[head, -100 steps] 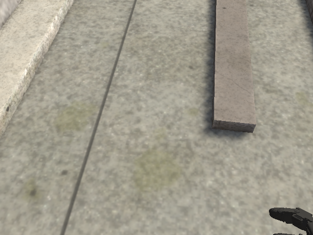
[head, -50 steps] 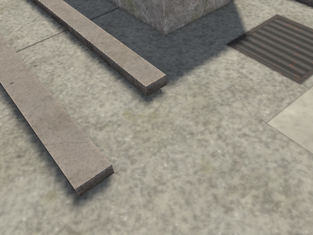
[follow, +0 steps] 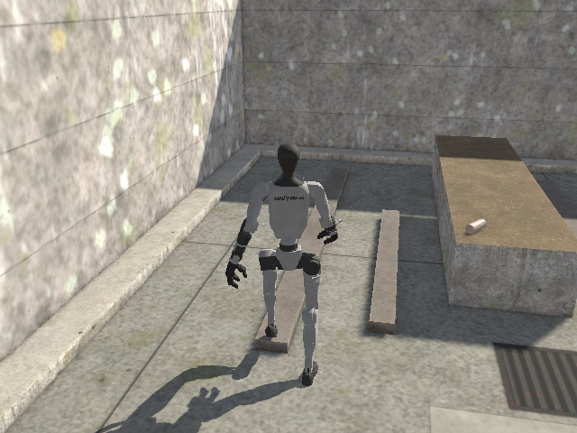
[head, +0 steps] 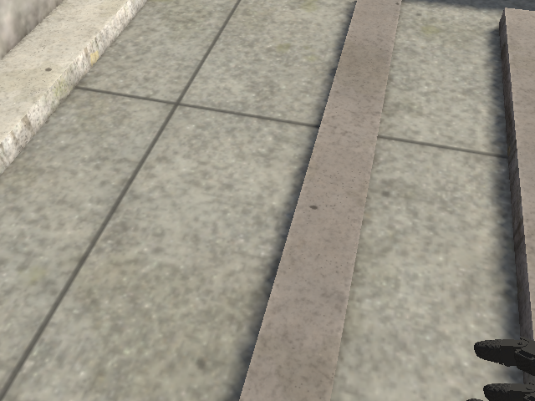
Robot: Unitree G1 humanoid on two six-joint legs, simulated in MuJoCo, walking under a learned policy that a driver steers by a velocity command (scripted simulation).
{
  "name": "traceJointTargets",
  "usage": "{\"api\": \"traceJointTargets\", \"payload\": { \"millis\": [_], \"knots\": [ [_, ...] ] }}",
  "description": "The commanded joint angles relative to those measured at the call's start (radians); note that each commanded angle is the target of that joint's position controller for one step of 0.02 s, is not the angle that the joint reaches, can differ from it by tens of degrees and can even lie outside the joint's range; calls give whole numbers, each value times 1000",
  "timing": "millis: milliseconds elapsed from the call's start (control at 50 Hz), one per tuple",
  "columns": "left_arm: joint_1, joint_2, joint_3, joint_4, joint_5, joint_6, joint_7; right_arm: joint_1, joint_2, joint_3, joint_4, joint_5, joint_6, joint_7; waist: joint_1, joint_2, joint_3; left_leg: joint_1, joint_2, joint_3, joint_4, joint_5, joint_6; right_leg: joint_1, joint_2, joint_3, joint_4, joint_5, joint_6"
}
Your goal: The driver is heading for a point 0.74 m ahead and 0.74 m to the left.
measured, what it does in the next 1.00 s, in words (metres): climbs, turning left: left foot 0.07 m higher, then right foot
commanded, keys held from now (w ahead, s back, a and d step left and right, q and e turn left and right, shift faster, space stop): w+q+shift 0.14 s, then w+shift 0.10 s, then shift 0.40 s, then q+shift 0.36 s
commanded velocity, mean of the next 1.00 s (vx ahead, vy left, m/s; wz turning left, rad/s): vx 0.47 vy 0.00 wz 0.55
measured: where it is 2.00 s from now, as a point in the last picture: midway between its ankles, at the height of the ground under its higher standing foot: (249, 331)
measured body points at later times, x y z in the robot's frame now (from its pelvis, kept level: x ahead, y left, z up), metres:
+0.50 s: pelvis +0.45 +0.05 +0.07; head +0.50 +0.08 +0.52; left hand +0.62 +0.34 +0.00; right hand +0.54 -0.21 -0.05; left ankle +0.30 +0.04 -0.66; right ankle +0.72 +0.00 -0.61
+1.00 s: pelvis +0.65 +0.10 +0.04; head +0.65 +0.15 +0.49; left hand +0.66 +0.41 -0.07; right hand +0.92 -0.04 -0.04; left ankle +0.69 +0.25 -0.69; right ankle +0.73 +0.05 -0.66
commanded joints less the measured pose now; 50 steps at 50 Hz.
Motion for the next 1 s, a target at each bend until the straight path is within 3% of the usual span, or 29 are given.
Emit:
{"api": "traceJointTargets", "payload": {
  "millis": [20,60,100,120,140,160,180,200,240,280,360,380,400,440,480,500,540,560,580,600,620,640,660,680,720,780,840,940,1000],
  "knots": [
    [-65,23,-18,-52,10,-17,-3,-132,23,37,-127,8,2,-1,-81,-93,184,-112,13,58,-50,-4,29,-136,-207,18,-219,473,-43],
    [-60,48,-22,-47,-9,-9,14,-183,29,49,-134,3,-9,30,-80,-46,206,92,-33,205,-308,-40,66,-189,-183,-84,-235,855,-36],
    [-30,164,6,-60,-12,-9,38,-108,11,38,-104,2,-19,47,-127,-124,75,347,-125,290,-414,-61,88,-131,-226,-103,-58,1536,-45],
    [-46,216,21,-87,-10,-3,44,46,-17,19,-56,17,-18,42,-196,-172,-56,484,-176,277,-398,-107,107,-83,-244,-104,163,1800,-47],
    [-83,270,38,-117,-11,7,35,271,-42,0,-10,18,-34,26,-280,-255,-159,666,-194,184,-472,-169,156,-100,-306,-57,451,1784,-74],
    [-86,239,40,-137,-17,12,24,403,-119,-42,40,13,-44,7,-324,-180,-250,949,-180,-38,-656,-238,213,-299,-268,-22,827,1302,-60],
    [-68,83,5,-228,-16,3,-13,268,-244,-81,29,15,-25,-17,-181,182,-260,1158,111,-627,-944,-386,342,-745,9,4,1305,-16,-4],
    [-227,119,6,-312,-10,-24,-22,333,-234,-88,-2,14,-15,-32,-223,3,-363,1178,144,-906,-1113,-449,310,-846,11,269,1364,91,-30],
    [-217,67,-14,-300,-34,-35,-10,326,-175,-80,74,1,-43,-48,-111,-173,-79,905,167,-792,-1214,-242,228,-846,-80,288,1201,155,-40],
    [-183,32,-22,-273,-14,1,4,249,-80,-51,83,-9,-82,-61,-11,-200,66,630,106,-536,-1155,260,196,-722,-129,270,1065,94,-18],
    [-270,-10,-31,-293,-14,53,14,286,-45,-30,147,9,-132,-49,-4,-117,72,573,-18,-222,-1192,796,141,-638,-104,201,673,126,-22],
    [-414,-9,-20,-337,-61,3,31,241,2,-26,120,76,-143,-64,-38,-163,33,590,-9,-242,-1198,731,122,-655,-84,227,644,188,-9],
    [-435,-44,-42,-340,-55,-16,26,235,-26,-25,126,83,-137,-73,-33,-157,9,603,-47,-179,-1194,732,99,-625,-59,191,530,258,-8],
    [-518,-92,-60,-343,-43,-37,2,359,-24,-24,179,70,-114,-89,-107,-109,-34,653,-80,-119,-1191,720,42,-517,29,128,263,518,-17],
    [-551,-52,-43,-350,-42,-50,-23,440,-40,-19,213,58,-99,-94,-126,-24,-73,761,-51,-140,-1153,699,5,-446,90,137,157,719,-50],
    [-538,-31,-32,-347,-42,-51,-30,444,-50,-21,218,51,-91,-95,-109,24,-86,787,-49,-148,-1112,684,-15,-395,111,148,131,744,-63],
    [-376,44,2,-299,-38,-55,-32,341,-99,-36,185,34,-80,-103,17,115,-133,813,-29,-168,-950,812,-61,-246,116,183,165,713,-77],
    [-260,94,21,-256,-44,-63,-37,257,-93,-39,155,27,-79,-109,89,104,-150,812,-30,-167,-752,766,-107,-162,66,242,161,819,-83],
    [-58,114,25,-193,-38,-66,-29,116,-109,-42,102,19,-82,-103,224,26,-184,805,-102,-125,-392,595,-152,-76,-11,254,-14,953,-111],
    [-123,82,-10,-185,16,-71,-28,479,109,10,160,23,-63,-71,10,-339,-388,365,-225,-218,20,-412,-219,419,-355,665,194,1207,-360],
    [-197,35,-5,-231,-3,-55,-31,560,42,19,192,63,-65,-44,38,-286,-492,255,-189,-342,5,-369,-161,454,-403,880,107,951,-437],
    [-279,-5,-16,-277,-10,-44,-26,375,-60,-2,150,68,-61,-47,68,-162,-364,251,-135,-318,-45,-328,-145,298,-357,776,78,858,-396],
    [-348,-16,-27,-270,-16,-40,-33,272,-79,-8,119,51,-51,-57,18,-6,-241,295,-96,-245,-141,-289,-146,97,-311,674,34,833,-360],
    [-385,-33,-40,-271,-23,-40,-32,234,-89,-16,114,39,-35,-71,-16,51,-178,339,-72,-191,-233,-241,-158,-46,-259,600,-8,785,-341],
    [-458,8,-25,-254,-20,-21,-31,306,-40,-17,133,42,-3,-76,-87,-69,-57,475,-58,-113,-373,-134,-180,-335,-149,404,-80,723,-317],
    [-470,14,-16,-243,-28,-4,7,296,-26,-18,102,52,-21,-73,-98,-137,-87,483,-25,-110,-564,114,-202,-359,-122,284,-65,636,-326],
    [-492,7,-15,-253,-32,23,47,278,-20,-16,87,50,-30,-40,-84,-155,-126,503,13,-108,-738,313,-201,-337,-146,221,-4,472,-313],
    [-466,30,7,-256,-46,54,84,206,-53,-40,25,56,4,32,-49,-130,-91,509,45,-69,-912,383,-194,-359,-238,163,190,101,-229],
    [-477,-20,8,-234,-58,57,88,306,-40,-64,70,41,10,28,-106,1,-53,748,-25,40,-1023,396,-139,-561,-196,89,414,-58,-149]
  ]
}}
